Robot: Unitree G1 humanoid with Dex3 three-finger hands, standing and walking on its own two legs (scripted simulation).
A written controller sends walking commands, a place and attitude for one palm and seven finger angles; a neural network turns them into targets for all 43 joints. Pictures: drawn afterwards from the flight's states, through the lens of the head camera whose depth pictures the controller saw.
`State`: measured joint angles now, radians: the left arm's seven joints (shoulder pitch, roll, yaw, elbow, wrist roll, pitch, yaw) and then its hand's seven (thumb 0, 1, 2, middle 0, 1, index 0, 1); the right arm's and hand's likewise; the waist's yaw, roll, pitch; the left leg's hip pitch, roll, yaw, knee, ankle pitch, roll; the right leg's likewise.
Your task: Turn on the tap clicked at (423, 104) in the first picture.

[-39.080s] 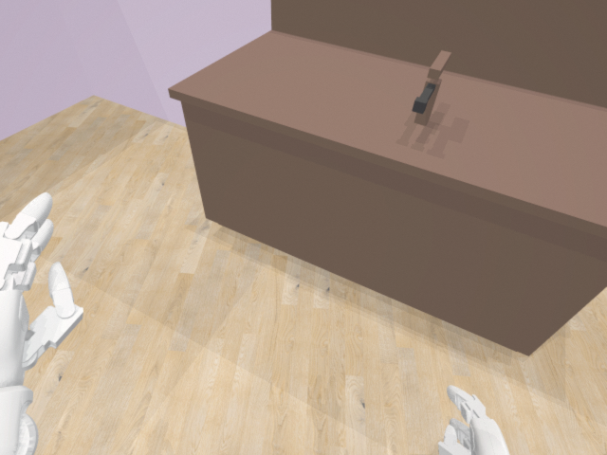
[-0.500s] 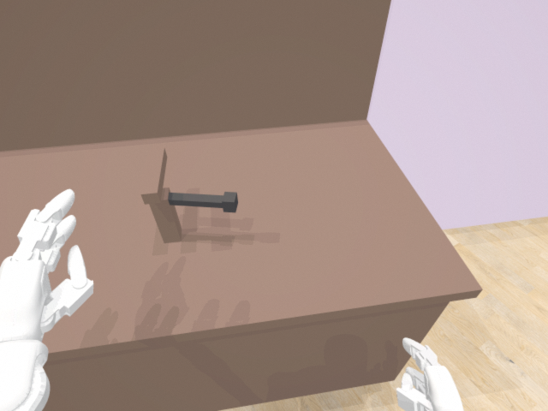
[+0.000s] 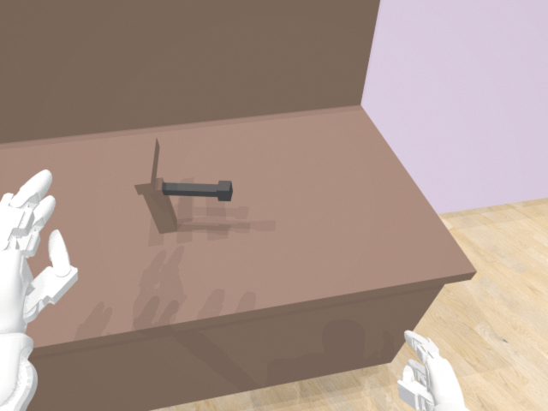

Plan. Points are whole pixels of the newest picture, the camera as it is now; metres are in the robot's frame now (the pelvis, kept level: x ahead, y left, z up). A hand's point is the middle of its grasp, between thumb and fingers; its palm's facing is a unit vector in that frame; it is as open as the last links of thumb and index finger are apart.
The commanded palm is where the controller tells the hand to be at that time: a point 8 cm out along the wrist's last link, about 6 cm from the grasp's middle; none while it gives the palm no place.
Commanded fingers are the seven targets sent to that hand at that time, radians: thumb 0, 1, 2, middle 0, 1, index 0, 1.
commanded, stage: step back with the hand held close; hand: left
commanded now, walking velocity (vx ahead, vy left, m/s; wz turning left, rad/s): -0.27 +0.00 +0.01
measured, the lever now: (224, 190) +0.48 +0.16 +0.04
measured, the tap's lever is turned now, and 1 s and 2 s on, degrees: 76 76 76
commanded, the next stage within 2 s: stop stepping back and stand still in 1.34 s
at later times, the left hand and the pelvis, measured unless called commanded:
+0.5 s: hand (28, 330) +0.15 +0.27 +0.15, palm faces +0.40 -0.81 -0.44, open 7.4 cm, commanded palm +0.10 +0.31 +0.17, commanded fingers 0.00 0.90 0.90 -0.20 -0.30 -0.20 -0.30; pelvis -0.06 +0.03 -0.01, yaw +0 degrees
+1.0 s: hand (5, 351) +0.12 +0.27 +0.17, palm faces +0.43 -0.81 -0.40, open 7.4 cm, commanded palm +0.07 +0.30 +0.17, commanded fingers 0.00 0.90 0.90 -0.20 -0.30 -0.20 -0.30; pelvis -0.09 +0.02 -0.01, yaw +0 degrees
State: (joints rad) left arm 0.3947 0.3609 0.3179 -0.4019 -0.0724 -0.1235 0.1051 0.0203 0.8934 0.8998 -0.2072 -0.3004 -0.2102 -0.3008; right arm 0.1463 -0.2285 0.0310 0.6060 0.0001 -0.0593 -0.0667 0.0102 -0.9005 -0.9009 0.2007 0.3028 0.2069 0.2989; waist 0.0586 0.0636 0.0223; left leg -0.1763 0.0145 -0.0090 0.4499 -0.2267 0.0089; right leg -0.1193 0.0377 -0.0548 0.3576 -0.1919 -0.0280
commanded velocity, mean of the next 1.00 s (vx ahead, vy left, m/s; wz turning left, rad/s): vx -0.32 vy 0.00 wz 0.02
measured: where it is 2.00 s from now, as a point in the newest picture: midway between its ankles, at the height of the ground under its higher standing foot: outside the picture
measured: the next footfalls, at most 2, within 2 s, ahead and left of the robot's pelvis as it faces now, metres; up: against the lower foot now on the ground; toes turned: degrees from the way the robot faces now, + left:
right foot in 1.06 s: -0.06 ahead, -0.13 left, +0.00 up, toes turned +2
left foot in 1.32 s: -0.12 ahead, +0.12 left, +0.00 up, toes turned +3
